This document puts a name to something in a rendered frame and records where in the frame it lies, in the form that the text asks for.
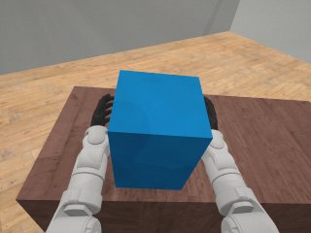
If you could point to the carton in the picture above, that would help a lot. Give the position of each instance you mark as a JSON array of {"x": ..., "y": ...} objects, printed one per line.
[{"x": 158, "y": 130}]

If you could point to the pedestal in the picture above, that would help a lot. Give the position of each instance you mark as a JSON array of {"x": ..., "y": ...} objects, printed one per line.
[{"x": 269, "y": 140}]

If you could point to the robot left forearm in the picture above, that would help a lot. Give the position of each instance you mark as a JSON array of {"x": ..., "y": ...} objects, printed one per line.
[{"x": 83, "y": 195}]

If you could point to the robot right forearm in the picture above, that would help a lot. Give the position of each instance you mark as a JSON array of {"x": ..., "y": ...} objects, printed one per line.
[{"x": 232, "y": 194}]

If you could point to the left robot upper arm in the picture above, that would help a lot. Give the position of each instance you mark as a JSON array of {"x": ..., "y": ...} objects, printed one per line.
[{"x": 75, "y": 224}]

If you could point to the robot left hand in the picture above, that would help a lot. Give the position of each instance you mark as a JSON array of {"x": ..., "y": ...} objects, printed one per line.
[{"x": 99, "y": 114}]

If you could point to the robot right hand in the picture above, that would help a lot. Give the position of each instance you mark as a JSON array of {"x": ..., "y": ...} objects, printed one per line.
[{"x": 212, "y": 116}]

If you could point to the right robot upper arm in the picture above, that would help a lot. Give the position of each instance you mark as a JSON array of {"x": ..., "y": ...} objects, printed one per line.
[{"x": 254, "y": 222}]

